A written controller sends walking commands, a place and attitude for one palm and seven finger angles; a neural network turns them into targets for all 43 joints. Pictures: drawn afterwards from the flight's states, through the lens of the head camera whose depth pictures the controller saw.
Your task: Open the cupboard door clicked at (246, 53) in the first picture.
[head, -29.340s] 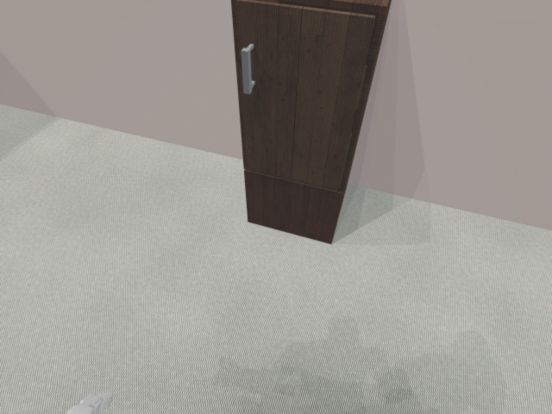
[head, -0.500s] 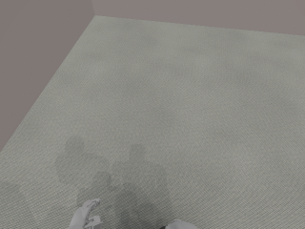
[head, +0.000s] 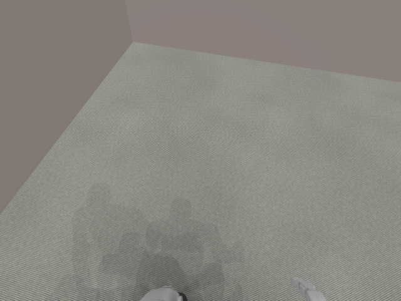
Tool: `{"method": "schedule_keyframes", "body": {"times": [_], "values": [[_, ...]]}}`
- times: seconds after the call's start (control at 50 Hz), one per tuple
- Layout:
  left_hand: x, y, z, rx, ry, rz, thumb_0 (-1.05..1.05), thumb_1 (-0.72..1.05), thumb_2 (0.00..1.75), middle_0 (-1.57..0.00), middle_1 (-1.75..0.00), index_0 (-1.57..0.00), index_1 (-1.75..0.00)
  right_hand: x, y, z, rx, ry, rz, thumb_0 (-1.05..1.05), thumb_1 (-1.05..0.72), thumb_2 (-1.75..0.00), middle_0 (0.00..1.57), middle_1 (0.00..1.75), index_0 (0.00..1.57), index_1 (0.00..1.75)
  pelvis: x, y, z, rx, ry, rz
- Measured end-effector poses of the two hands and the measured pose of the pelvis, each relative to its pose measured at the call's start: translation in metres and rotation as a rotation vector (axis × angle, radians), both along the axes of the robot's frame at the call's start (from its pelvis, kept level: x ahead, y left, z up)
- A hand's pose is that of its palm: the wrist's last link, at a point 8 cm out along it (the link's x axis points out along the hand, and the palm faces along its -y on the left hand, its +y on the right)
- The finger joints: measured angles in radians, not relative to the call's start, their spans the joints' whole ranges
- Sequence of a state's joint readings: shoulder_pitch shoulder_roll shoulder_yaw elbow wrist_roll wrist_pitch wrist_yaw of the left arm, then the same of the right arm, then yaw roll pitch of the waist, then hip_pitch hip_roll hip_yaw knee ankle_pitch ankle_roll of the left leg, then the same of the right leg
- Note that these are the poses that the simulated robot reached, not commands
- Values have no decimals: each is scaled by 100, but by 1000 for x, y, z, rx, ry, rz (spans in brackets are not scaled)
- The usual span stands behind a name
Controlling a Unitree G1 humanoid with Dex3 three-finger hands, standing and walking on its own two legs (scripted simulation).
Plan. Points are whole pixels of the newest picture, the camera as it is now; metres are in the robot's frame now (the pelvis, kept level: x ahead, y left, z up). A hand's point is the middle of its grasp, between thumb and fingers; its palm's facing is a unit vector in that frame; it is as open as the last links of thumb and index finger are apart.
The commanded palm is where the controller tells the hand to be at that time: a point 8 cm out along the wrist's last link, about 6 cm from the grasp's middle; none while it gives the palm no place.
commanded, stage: walk to a spot facing it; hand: left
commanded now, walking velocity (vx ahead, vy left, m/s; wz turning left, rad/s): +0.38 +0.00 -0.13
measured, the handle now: out of the picture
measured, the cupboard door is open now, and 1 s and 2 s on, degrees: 52 52 52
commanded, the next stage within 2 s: turn to face it in 0.24 s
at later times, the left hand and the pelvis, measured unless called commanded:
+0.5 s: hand (164, 205) +0.36 +0.13 -0.15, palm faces -0.13 -0.97 -0.23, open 7.3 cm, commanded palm none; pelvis +0.24 -0.05 +0.01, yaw -4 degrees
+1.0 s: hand (140, 205) +0.37 +0.20 -0.17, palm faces +0.24 -0.95 -0.20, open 7.3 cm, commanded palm none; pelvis +0.32 -0.02 +0.01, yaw +13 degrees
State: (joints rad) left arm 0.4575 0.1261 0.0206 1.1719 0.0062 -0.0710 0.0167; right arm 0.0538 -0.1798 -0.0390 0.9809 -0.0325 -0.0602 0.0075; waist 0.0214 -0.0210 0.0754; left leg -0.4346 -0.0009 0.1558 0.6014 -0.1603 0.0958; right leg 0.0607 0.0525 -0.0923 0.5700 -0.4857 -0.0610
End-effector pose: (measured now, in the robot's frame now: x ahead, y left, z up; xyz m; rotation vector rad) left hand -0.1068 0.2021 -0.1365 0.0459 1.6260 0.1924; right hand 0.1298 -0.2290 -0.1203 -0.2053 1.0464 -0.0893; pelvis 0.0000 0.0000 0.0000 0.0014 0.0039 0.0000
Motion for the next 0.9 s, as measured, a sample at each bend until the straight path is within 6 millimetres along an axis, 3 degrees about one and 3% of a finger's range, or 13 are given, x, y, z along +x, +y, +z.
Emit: {"method": "schedule_keyframes", "body": {"times": [0.04,0.08,0.2,0.3,0.4,0.48,0.54,0.62,0.7,0.78,0.9], "values": [[26,2,-3,-18,3,-6,1,91,90,-20,-30,-20,-30,9,5,1,-5,4,-17,0,-91,-90,20,30,19,30,20,4,0,2,-8,-9],[64,7,-3,-20,-40,-22,1,91,90,-20,-30,-20,-30,6,7,3,-7,45,-47,0,-91,-90,20,30,19,30,39,7,6,4,-14,-22],[204,21,9,1,-241,-97,1,92,90,-20,-30,-20,-30,-27,5,10,-20,243,-144,0,-94,-90,20,30,20,30,94,9,23,1,-14,-44],[298,31,19,43,-311,-172,3,95,90,-20,-30,-20,-30,-49,6,12,14,393,-232,0,-93,-90,20,30,20,30,141,-1,27,1,-8,-80],[391,11,19,55,-350,-278,2,94,90,-20,-30,-19,-30,-56,8,7,67,518,-313,0,-92,-90,20,30,19,30,191,-20,20,12,5,-109],[459,-19,12,66,-439,-313,1,93,90,-20,-30,-19,-30,-45,4,-4,117,627,-335,0,-91,-90,20,30,19,30,231,-44,6,21,16,-85],[482,-38,16,56,-491,-285,1,92,90,-20,-30,-19,-30,-12,-10,-5,119,634,-314,1,-91,-90,20,30,20,30,247,-54,9,21,7,-48],[487,-50,22,49,-504,-191,-1,93,90,-20,-30,-20,-30,64,-36,-4,79,521,-246,1,-91,-90,20,30,19,30,265,-60,19,22,2,-2],[495,-38,27,74,-521,-136,-3,96,90,-21,-30,-20,-30,151,-57,0,27,358,-163,1,-91,-90,20,30,19,30,280,-58,22,12,5,48],[492,-22,19,73,-504,-83,-2,95,90,-21,-30,-20,-30,227,-62,9,-26,218,-79,0,-91,-90,20,30,19,30,293,-50,18,-4,1,100],[472,17,-14,70,-455,33,-1,92,90,-21,-30,-20,-30,311,-45,15,-111,71,61,0,-91,-90,20,30,19,30,311,-26,-3,-27,2,182]]}}
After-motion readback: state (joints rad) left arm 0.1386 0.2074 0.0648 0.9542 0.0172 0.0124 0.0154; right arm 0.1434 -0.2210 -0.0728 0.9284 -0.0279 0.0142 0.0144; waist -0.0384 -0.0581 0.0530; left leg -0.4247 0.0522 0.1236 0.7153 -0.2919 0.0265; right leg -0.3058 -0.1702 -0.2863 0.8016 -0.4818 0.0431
